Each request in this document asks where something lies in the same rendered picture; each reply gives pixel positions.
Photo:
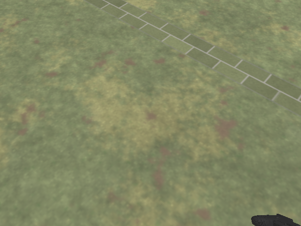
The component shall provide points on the right robot hand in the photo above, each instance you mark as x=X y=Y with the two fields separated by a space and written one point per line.
x=272 y=220

